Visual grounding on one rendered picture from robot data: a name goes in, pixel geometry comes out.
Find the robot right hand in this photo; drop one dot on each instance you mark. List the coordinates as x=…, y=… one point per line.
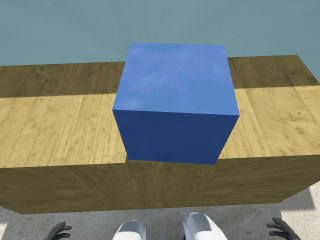
x=288, y=233

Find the right robot thigh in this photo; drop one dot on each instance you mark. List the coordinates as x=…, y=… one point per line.
x=201, y=227

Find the carton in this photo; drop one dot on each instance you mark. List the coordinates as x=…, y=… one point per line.
x=175, y=103

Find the robot left hand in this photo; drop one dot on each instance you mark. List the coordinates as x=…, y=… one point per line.
x=53, y=234

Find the pedestal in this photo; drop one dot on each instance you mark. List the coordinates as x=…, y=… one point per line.
x=61, y=150

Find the robot thigh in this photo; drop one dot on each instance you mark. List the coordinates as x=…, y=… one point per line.
x=201, y=227
x=131, y=230

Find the left robot thigh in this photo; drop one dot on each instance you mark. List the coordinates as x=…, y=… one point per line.
x=131, y=230

